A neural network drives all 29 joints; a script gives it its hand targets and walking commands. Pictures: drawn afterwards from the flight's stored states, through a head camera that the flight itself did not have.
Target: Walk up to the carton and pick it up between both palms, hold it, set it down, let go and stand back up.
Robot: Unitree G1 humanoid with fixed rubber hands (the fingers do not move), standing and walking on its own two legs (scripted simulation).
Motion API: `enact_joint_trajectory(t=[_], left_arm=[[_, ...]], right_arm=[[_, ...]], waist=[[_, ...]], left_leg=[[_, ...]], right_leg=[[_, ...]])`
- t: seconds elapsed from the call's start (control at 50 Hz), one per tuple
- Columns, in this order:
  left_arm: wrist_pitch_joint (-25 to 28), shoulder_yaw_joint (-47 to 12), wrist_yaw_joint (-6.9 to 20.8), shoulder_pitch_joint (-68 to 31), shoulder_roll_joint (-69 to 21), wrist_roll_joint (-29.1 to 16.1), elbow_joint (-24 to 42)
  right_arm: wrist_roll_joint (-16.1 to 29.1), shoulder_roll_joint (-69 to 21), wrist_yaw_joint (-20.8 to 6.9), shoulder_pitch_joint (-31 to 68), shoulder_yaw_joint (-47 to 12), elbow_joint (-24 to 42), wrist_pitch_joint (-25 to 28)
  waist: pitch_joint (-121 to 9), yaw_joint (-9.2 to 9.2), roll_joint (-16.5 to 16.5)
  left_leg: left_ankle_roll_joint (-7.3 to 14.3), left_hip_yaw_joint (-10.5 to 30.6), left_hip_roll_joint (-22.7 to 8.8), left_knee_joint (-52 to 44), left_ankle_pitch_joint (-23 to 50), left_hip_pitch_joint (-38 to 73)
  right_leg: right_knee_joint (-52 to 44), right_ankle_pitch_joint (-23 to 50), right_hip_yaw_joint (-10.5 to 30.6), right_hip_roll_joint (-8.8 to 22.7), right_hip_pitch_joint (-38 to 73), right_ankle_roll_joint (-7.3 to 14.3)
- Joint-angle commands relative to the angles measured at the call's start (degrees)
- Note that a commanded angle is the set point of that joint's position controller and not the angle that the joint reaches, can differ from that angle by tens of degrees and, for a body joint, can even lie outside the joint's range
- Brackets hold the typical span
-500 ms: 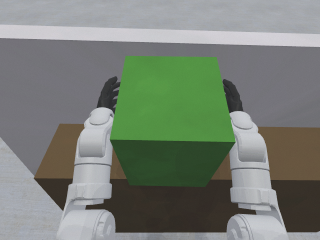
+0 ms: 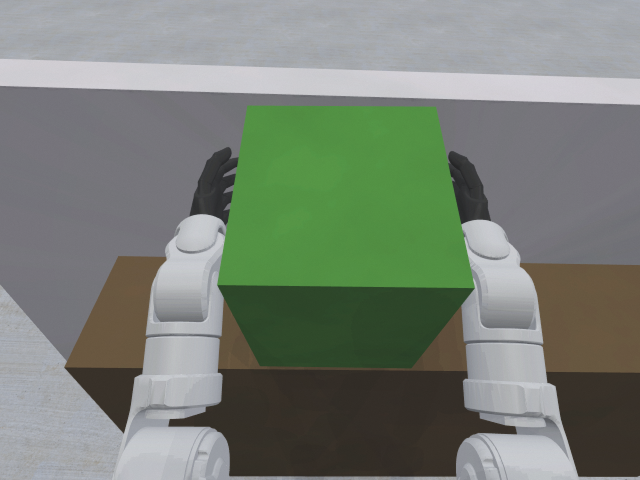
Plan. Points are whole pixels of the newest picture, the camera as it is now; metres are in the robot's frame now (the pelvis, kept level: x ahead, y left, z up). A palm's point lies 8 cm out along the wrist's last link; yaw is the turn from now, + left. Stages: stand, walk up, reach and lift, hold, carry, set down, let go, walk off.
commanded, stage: hold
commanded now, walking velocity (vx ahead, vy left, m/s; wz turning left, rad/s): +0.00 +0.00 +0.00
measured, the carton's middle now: (338, 251) +0.35 +0.00 +0.14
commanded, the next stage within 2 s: none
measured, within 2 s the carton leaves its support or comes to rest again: neither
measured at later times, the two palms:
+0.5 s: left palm (212, 213) +0.36 +0.14 +0.19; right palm (475, 221) +0.36 -0.15 +0.19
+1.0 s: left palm (213, 210) +0.37 +0.14 +0.18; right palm (474, 220) +0.36 -0.15 +0.19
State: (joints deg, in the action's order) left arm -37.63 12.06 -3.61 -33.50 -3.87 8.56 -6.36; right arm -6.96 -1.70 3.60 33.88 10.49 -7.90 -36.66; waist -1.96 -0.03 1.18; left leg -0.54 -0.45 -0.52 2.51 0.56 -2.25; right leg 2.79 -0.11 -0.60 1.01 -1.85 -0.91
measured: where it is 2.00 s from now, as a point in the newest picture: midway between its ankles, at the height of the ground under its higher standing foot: outside the picture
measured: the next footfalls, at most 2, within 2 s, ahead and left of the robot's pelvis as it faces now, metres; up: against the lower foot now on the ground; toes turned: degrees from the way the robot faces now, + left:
none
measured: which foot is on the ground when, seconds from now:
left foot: down 0.00-1.00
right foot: down 0.00-1.00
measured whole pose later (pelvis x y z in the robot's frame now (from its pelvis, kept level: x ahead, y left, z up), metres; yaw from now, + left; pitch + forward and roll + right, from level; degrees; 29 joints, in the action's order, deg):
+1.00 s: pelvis -0.01 +0.00 +0.00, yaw +0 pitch -2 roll +0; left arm -38.7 14.6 -1.9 -38.5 -3.6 10.2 -13.1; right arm -9.2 -2.1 2.2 37.8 13.7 -12.7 -38.5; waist -2.1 0.5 1.2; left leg -0.3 -0.4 -0.4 3.5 0.4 -2.3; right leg 3.7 -0.2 -0.6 1.2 -1.9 -1.1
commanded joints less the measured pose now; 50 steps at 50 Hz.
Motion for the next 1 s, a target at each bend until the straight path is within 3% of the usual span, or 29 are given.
enact_joint_trajectory(t=[0.0,0.04,0.12,0.24,0.26,0.28,0.32,0.36,0.4,0.44,0.52,0.58,0.64,0.68,0.7,0.74,0.78,0.9,0.94,0.98], left_arm=[[0.2,-23.9,6.8,-30.2,-23.1,-8.1,5.0],[-0.8,-21.1,7.0,-28.9,-21.6,-6.8,2.4],[-0.7,-17.3,7.5,-28.9,-22.0,-4.9,-0.2],[1.9,-21.5,8.1,-34.3,-24.5,-6.1,4.1],[2.1,-22.5,8.2,-34.3,-25.1,-6.1,4.8],[2.4,-23.2,8.2,-34.3,-25.7,-6.7,6.0],[2.4,-23.8,8.0,-35.2,-25.0,-7.2,6.9],[1.6,-23.6,8.1,-34.3,-25.5,-7.1,4.6],[1.1,-21.9,8.1,-32.6,-24.5,-6.6,2.9],[0.8,-19.9,8.2,-31.3,-24.0,-5.8,0.0],[0.7,-15.9,8.6,-30.4,-22.8,-3.2,-4.3],[2.0,-16.4,8.7,-31.4,-23.1,-3.5,-1.3],[3.3,-19.3,8.9,-34.3,-24.6,-5.3,2.1],[3.9,-22.1,8.7,-36.2,-25.3,-7.0,6.2],[3.8,-23.1,8.7,-35.2,-25.6,-6.7,6.0],[3.3,-23.9,8.5,-34.2,-25.3,-7.9,5.3],[2.5,-24.2,8.2,-33.8,-24.8,-7.8,5.3],[0.5,-18.6,8.5,-32.4,-22.3,-5.7,-1.7],[0.5,-16.3,8.7,-32.8,-21.8,-4.0,-3.0],[0.7,-14.2,8.7,-31.2,-21.6,-3.1,-5.1]], right_arm=[[7.1,-24.6,-6.4,30.0,-20.6,6.7,0.3],[5.5,-23.6,-6.9,29.2,-18.7,5.0,-0.9],[3.9,-24.2,-7.9,29.9,-16.3,2.7,-0.9],[6.2,-27.8,-8.8,33.8,-20.0,5.5,1.8],[6.6,-27.4,-8.6,34.2,-20.2,6.5,2.2],[7.0,-27.9,-8.3,34.2,-20.6,7.4,2.3],[7.5,-27.7,-8.0,35.0,-21.7,8.2,2.4],[6.7,-27.7,-7.8,34.2,-20.5,6.6,1.6],[5.3,-26.4,-7.7,33.4,-19.2,5.3,1.0],[4.3,-26.0,-8.1,32.8,-18.0,3.0,0.5],[2.9,-25.0,-8.8,31.3,-14.7,-1.1,0.6],[2.5,-24.7,-9.0,31.4,-14.2,0.3,1.8],[4.7,-26.7,-8.6,34.0,-17.0,3.8,3.3],[5.5,-28.5,-8.4,34.1,-19.4,6.1,3.6],[6.2,-28.2,-8.1,34.0,-20.0,7.0,3.7],[6.3,-27.0,-7.5,33.9,-21.1,9.2,3.3],[6.1,-26.4,-6.9,33.5,-20.3,8.5,2.3],[3.8,-24.6,-7.9,33.4,-16.3,2.2,-0.1],[3.5,-24.8,-8.5,33.8,-14.9,0.3,-0.1],[2.6,-23.9,-9.1,32.8,-13.6,-1.1,0.2]], waist=[[-18.7,0.66,-1.6],[-15.2,0.64,0.2],[-14.2,-0.05,0.4],[-22.6,0.32,0.5],[-24.5,0.67,-2.0],[-25.5,0.14,-2.2],[-26.1,0.37,-1.0],[-22.8,0.29,-1.4],[-20.1,0.82,0.6],[-17.1,0.18,0.8],[-12.7,-0.44,-0.5],[-15.9,0.32,0.1],[-22.1,0.26,-2.3],[-25.0,0.38,-0.6],[-26.1,0.32,-1.9],[-25.3,0.78,-0.7],[-22.9,0.99,-2.5],[-16.7,1.09,0.2],[-15.1,-0.41,-0.1],[-15.4,-0.25,0.2]], left_leg=[[-1.6,0.2,3.3,2.4,9.4,7.5],[-1.4,0.1,3.5,1.7,5.1,6.8],[-1.1,-0.2,4.1,2.1,2.2,5.8],[-1.1,0.4,4.0,2.7,5.3,7.9],[-1.2,0.0,4.1,2.7,5.5,8.1],[-1.1,0.8,3.6,2.9,7.2,7.8],[-1.0,0.8,3.5,3.0,6.9,8.4],[-1.1,0.7,3.7,2.4,5.3,7.0],[-1.1,0.5,3.4,1.8,3.1,6.5],[-1.0,0.0,3.9,1.5,0.4,5.4],[-1.2,-0.7,4.2,1.9,-1.7,4.0],[-1.3,0.0,4.0,2.4,1.4,5.3],[-1.5,0.4,3.9,3.1,5.5,7.5],[-1.3,0.6,3.6,3.0,8.0,8.1],[-1.5,0.4,3.7,3.0,7.2,8.1],[-1.5,0.8,3.7,2.6,6.4,7.7],[-1.8,0.4,3.7,2.3,6.5,7.2],[-1.4,-0.1,3.7,1.3,-1.6,5.0],[-1.2,0.0,3.8,1.5,-1.6,5.0],[-1.5,0.0,3.8,1.7,-0.6,5.4]], right_leg=[[2.2,11.0,0.2,-3.8,6.2,-0.6],[1.5,7.2,-0.3,-3.8,5.5,-0.7],[1.6,5.1,-0.8,-4.0,4.1,-1.2],[3.1,9.2,-0.3,-4.0,5.6,-1.1],[3.1,9.9,0.1,-3.7,5.9,-1.3],[3.4,10.4,0.2,-3.8,6.5,-1.0],[3.4,10.4,0.0,-3.8,7.2,-1.1],[3.1,7.9,0.1,-3.9,5.7,-1.0],[2.9,6.3,-0.2,-4.0,5.1,-1.2],[2.1,3.5,-0.8,-4.2,4.0,-1.3],[1.5,0.4,-0.8,-3.9,2.0,-1.1],[2.0,4.3,-0.7,-4.2,2.6,-0.9],[2.7,7.6,-0.2,-4.0,4.8,-0.9],[3.2,10.0,-0.3,-3.9,5.8,-1.2],[2.8,10.1,0.2,-3.9,6.2,-1.0],[2.7,9.3,0.0,-3.9,6.4,-1.3],[2.4,8.5,-0.1,-4.1,5.7,-1.2],[1.4,0.5,-1.4,-4.1,3.3,-1.0],[1.4,0.3,-1.0,-4.1,2.8,-1.1],[1.2,0.9,-1.3,-4.3,3.2,-0.8]])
